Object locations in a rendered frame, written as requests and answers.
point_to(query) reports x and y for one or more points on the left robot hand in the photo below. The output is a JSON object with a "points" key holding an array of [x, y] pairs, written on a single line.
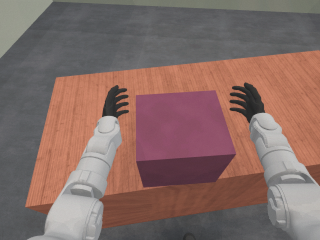
{"points": [[110, 107]]}

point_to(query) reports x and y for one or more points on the left robot upper arm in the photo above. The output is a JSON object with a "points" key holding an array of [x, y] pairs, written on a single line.
{"points": [[74, 217]]}

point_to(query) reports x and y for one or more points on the right robot hand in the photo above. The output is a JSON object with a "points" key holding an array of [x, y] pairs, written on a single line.
{"points": [[252, 101]]}

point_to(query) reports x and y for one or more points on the left robot forearm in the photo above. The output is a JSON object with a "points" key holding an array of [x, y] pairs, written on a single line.
{"points": [[90, 177]]}

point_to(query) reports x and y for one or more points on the carton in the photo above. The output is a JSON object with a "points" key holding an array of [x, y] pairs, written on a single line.
{"points": [[181, 138]]}

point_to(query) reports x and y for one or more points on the pedestal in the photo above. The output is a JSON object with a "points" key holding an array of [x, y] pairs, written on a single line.
{"points": [[289, 87]]}

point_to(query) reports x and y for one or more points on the right robot upper arm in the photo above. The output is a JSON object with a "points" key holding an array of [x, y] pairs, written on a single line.
{"points": [[295, 208]]}

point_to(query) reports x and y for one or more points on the right robot forearm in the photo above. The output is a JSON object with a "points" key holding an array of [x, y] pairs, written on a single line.
{"points": [[275, 154]]}

